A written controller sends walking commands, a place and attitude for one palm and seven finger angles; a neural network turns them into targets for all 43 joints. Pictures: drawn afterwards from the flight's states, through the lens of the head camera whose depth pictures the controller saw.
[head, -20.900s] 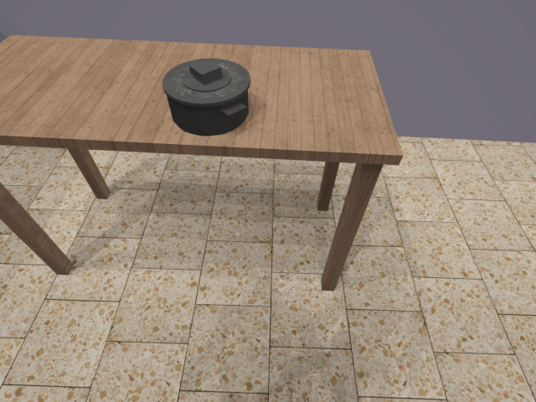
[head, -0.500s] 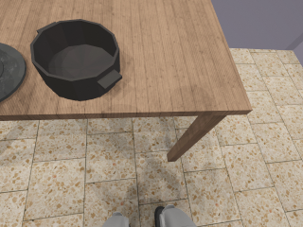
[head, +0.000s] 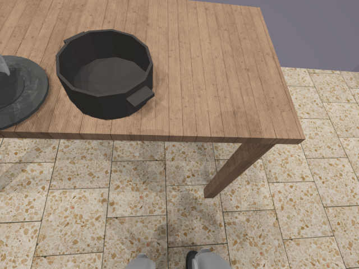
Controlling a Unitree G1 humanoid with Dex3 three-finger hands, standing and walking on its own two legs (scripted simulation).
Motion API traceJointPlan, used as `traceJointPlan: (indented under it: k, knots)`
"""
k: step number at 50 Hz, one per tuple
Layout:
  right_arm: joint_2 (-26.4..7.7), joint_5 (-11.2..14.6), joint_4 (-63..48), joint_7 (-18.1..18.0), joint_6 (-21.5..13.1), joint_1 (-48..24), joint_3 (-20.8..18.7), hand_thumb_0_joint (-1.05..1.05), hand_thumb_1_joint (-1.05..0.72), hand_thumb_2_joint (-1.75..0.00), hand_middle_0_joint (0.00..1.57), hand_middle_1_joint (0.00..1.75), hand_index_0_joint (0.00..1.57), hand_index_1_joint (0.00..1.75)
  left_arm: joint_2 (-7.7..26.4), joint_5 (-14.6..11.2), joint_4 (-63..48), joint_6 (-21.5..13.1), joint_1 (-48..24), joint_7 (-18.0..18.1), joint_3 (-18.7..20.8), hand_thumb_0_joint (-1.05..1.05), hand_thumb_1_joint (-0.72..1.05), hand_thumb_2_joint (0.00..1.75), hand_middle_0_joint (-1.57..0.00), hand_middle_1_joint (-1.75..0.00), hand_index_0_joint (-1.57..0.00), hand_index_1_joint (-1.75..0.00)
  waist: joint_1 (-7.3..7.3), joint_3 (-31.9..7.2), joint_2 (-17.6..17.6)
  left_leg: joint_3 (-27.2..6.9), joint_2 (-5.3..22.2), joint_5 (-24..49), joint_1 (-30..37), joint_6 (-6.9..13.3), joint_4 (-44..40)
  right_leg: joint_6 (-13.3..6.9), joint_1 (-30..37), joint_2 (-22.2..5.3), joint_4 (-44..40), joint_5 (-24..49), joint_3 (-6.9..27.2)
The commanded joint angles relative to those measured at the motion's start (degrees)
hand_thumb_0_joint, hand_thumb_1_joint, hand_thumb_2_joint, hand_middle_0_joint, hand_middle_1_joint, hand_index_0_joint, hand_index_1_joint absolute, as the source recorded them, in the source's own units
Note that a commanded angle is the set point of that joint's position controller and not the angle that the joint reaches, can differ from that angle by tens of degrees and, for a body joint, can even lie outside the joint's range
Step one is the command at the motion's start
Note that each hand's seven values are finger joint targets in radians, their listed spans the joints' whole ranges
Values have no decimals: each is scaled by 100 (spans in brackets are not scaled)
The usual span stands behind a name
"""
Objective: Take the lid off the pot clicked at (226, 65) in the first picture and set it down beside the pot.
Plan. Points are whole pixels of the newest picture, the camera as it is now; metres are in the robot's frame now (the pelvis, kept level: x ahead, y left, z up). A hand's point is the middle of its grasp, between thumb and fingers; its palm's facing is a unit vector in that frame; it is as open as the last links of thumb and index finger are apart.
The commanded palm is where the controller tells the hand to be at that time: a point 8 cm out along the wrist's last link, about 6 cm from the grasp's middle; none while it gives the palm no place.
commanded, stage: open the fingers wide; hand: left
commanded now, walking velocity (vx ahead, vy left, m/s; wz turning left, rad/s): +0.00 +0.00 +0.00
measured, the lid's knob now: out of the picture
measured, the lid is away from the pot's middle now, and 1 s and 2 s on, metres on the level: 0.24 0.24 0.24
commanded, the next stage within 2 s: raise the empty hand in 0.56 s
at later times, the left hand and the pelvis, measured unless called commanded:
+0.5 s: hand out of the picture +0.46 +0.38 +0.09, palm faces -0.43 -0.19 -0.88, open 10.8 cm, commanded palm +0.49 +0.38 +0.15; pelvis +0.00 +0.00 +0.00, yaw -1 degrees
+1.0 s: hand out of the picture +0.46 +0.38 +0.13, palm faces -0.38 -0.17 -0.91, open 10.9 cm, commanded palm +0.49 +0.37 +0.19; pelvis +0.00 +0.01 +0.00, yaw +0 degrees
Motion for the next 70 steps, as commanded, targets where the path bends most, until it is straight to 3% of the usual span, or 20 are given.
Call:
traceJointPlan:
  k: [1, 4, 7, 14, 21, 29, 31, 34, 36, 37, 39, 44, 45, 48, 50, 53, 55, 62, 66, 70]
  knots:
    - [-1118, -42, -183, -96, 6, 820, -323, 0, -90, -90, 20, 30, 20, 30, 1853, -67, -1076, -24, -2409, 185, 398, 0, 17, 68, -44, -99, -43, -97, -24, -2613, 1215, -257, 56, 4165, 2325, -408, -421, -300, 689, 356, -115, 1141, -113]
    - [-1115, -20, -202, -91, -9, 843, -312, 0, -90, -90, 20, 30, 20, 30, 1848, -57, -858, 17, -2220, 183, 383, 0, 14, 65, -41, -97, -40, -96, -55, -2414, 1000, -196, 27, 3822, 2093, -331, -438, -295, 745, 355, -143, 1102, -106]
    - [-1105, -34, -217, -94, -7, 853, -332, 0, -90, -90, 20, 30, 20, 30, 1933, -43, -1158, -25, -2335, 215, 481, 0, 10, 62, -38, -95, -37, -94, 29, -2773, 1467, -291, 59, 4433, 2570, -456, -408, -320, 634, 361, -111, 1153, -125]
    - [-1140, -14, -198, -120, -14, 906, -294, 0, -90, -90, 20, 30, 20, 30, 2180, -27, -832, -10, -2225, 214, 584, 0, 3, 56, -32, -91, -32, -91, -42, -2470, 871, -157, -4, 3507, 1856, -261, -466, -287, 934, 340, -132, 1115, -70]
    - [-1153, -18, -184, -115, -16, 914, -300, 0, -90, -90, 20, 30, 20, 30, 2250, -24, -1063, -44, -2331, 221, 622, 0, 3, 57, -32, -91, -32, -91, 22, -2700, 1429, -240, 49, 4076, 2312, -393, -435, -311, 700, 358, -102, 1092, -100]
    - [-1170, -26, -163, -92, -18, 962, -317, 0, -90, -90, 20, 30, 20, 30, 2138, -49, -905, 3, -2260, 173, 569, 0, 3, 57, -32, -91, -32, -91, -26, -2496, 1167, -242, 57, 3850, 2215, -368, -463, -299, 628, 368, -173, 971, -107]
    - [-1167, -41, -155, -95, -16, 960, -352, 0, -90, -90, 20, 30, 20, 30, 2128, -61, -1269, -48, -2428, 197, 585, 0, 3, 57, -32, -91, -32, -91, 35, -2831, 1576, -341, 111, 4416, 2699, -488, -448, -318, 477, 369, -137, 990, -145]
    - [-1176, -34, -154, -88, -6, 961, -352, 0, -90, -90, 20, 30, 20, 30, 2013, -72, -1107, -5, -2416, 166, 520, 0, 3, 56, -32, -91, -32, -91, -39, -2563, 1261, -353, 105, 4070, 2528, -460, -498, -307, 421, 373, -212, 845, -154]
    - [-1162, -57, -175, -93, -18, 936, -377, 0, -90, -90, 20, 30, 20, 30, 2265, -81, -1611, -81, -2549, 209, 749, 0, 3, 56, -32, -91, -32, -91, 121, -3059, 1752, -436, 146, 4773, 3084, -576, -473, -332, 451, 374, -162, 974, -164]
    - [-1131, -60, -189, -88, -30, 943, -377, 0, -90, -90, 20, 30, 20, 30, 2034, -56, -1457, -60, -2486, 198, 595, 0, 3, 56, -32, -91, -32, -91, 64, -2990, 1808, -463, 150, 4940, 3199, -615, -450, -340, 276, 388, -186, 928, -186]
    - [-1138, -49, -151, -80, -25, 933, -382, 0, -90, -90, 20, 30, 20, 30, 1865, -100, -1214, -7, -2458, 151, 490, 0, 3, 56, -32, -91, -32, -91, -12, -2581, 1358, -408, 134, 4466, 2871, -543, -504, -313, 316, 386, -288, 836, -170]
    - [-1128, -18, -207, -75, -14, 845, -336, 0, -90, -90, 20, 30, 20, 30, 1913, -64, -1049, 48, -2430, 141, 449, 0, 3, 56, -32, -91, -32, -91, 32, -2378, 1085, -317, 72, 3929, 2466, -464, -671, -331, 680, 365, -339, 900, -141]
    - [-1115, -14, -246, -81, -28, 796, -328, 0, -90, -90, 20, 30, 20, 30, 1795, -96, -1249, 16, -2495, 130, 361, 0, 3, 56, -32, -91, -32, -91, 93, -2434, 1415, -318, 72, 4275, 2639, -518, -680, -368, 660, 370, -312, 969, -172]
    - [-1119, -14, -255, -72, -19, 816, -344, 0, -90, -90, 20, 30, 20, 30, 1981, -62, -1150, 70, -2499, 106, 491, 0, 3, 56, -32, -91, -32, -91, 79, -2546, 1135, -318, 74, 4155, 2643, -484, -695, -332, 820, 358, -368, 1011, -134]
    - [-1104, -8, -275, -74, -37, 756, -337, 0, -90, -90, 20, 30, 20, 30, 1901, -107, -1333, 46, -2570, 75, 432, 0, 3, 56, -32, -91, -32, -91, 140, -2607, 1366, -314, 73, 4512, 2797, -521, -727, -361, 889, 367, -367, 1129, -163]
    - [-1140, 6, -240, -67, -25, 771, -338, 0, -90, -90, 20, 30, 20, 30, 1833, -126, -1123, 143, -2684, 32, 310, 0, 3, 56, -32, -91, -32, -91, 48, -2325, 995, -292, 75, 3765, 2528, -439, -850, -326, 912, 336, -487, 900, -125]
    - [-1115, 20, -243, -77, -68, 743, -341, 0, -90, -90, 20, 30, 20, 30, 1517, -158, -1270, 142, -2777, 4, 68, 0, 3, 56, -32, -91, -32, -91, 52, -2308, 1253, -339, 91, 4111, 2813, -495, -888, -366, 806, 351, -494, 903, -188]
    - [-1125, 16, -155, -86, -116, 764, -341, 0, -90, -90, 20, 30, 20, 30, 1650, -141, -1105, 248, -2928, -41, 104, 0, 3, 56, -32, -91, -32, -91, 42, -2267, 1060, -289, 75, 3899, 2781, -433, -974, -343, 1032, 320, -630, 974, -125]
    - [-1114, -6, -176, -49, -128, 697, -354, 0, -90, -90, 20, 30, 20, 30, 1685, -121, -1381, 266, -3031, -73, 138, 0, 3, 56, -32, -91, -32, -91, 140, -2466, 1419, -341, 108, 4540, 3163, -534, -971, -362, 1051, 330, -632, 1105, -141]
    - [-1113, 34, -230, -38, -130, 639, -324, 0, -90, -90, 20, 30, 20, 30, 1486, -183, -1282, 311, -2965, -154, -38, 0, 3, 56, -32, -91, -32, -91, 150, -2194, 1043, -241, 63, 4099, 2839, -444, -1126, -372, 1333, 324, -721, 1125, -147]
